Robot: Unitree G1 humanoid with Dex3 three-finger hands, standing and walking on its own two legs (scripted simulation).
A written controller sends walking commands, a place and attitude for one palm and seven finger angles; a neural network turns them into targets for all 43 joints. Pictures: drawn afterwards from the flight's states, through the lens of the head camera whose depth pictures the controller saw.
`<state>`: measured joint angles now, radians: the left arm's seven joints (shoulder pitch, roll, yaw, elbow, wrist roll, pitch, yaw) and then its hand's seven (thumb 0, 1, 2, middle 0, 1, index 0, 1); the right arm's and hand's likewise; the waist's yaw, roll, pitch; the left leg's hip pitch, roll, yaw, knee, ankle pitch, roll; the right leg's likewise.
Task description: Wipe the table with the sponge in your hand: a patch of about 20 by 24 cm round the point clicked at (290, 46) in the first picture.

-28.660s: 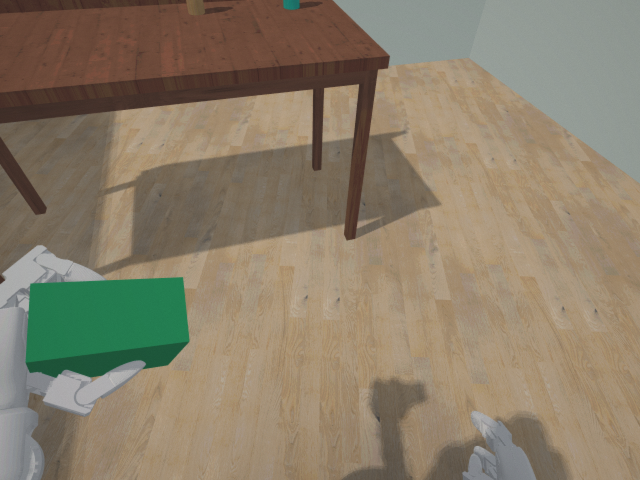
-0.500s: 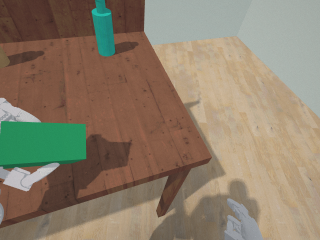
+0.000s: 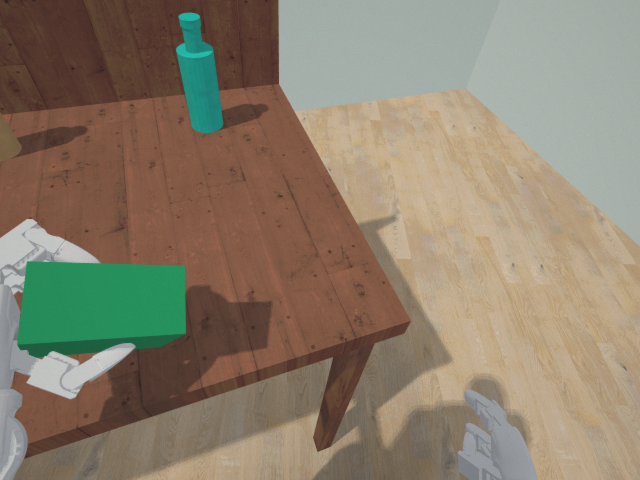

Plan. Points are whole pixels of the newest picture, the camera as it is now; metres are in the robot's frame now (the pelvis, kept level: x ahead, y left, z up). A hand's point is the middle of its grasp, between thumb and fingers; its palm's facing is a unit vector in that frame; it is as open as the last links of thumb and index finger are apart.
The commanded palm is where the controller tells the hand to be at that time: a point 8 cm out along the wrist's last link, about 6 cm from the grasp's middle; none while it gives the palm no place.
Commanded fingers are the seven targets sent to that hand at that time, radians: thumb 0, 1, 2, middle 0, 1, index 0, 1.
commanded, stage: look again from close up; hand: left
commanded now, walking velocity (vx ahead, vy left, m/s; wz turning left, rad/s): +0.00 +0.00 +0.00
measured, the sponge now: (128, 311) +0.23 +0.22 +0.13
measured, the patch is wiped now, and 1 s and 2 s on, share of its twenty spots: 0.00 0.00 0.00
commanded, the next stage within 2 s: come to a stop and stand still in 0.12 s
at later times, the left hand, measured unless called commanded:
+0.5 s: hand (54, 278) +0.24 +0.27 +0.18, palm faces +0.46 -0.80 -0.40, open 10.3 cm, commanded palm +0.15 +0.26 +0.18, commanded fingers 0.00 0.10 1.30 -1.20 -1.60 -1.20 -1.60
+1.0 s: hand (88, 309) +0.22 +0.24 +0.15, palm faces +0.37 -0.88 -0.31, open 10.3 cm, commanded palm +0.16 +0.27 +0.18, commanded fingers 0.00 0.10 1.30 -1.20 -1.60 -1.20 -1.60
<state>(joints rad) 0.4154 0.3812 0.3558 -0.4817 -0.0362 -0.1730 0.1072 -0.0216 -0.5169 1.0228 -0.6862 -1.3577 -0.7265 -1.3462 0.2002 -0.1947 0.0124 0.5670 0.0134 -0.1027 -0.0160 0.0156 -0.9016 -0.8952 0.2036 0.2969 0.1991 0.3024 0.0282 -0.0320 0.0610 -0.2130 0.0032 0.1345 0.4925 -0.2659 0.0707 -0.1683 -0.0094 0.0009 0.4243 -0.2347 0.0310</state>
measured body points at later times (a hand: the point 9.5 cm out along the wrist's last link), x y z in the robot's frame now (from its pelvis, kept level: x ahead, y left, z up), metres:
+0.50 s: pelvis -0.02 -0.02 +0.00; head +0.01 +0.01 +0.45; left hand +0.21 +0.31 +0.20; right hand +0.16 -0.24 -0.07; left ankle +0.01 +0.06 -0.74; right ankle +0.00 -0.14 -0.74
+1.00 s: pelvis +0.00 +0.00 +0.00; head +0.02 +0.03 +0.45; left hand +0.20 +0.29 +0.17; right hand +0.19 -0.22 -0.05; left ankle +0.01 +0.06 -0.74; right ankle +0.00 -0.14 -0.74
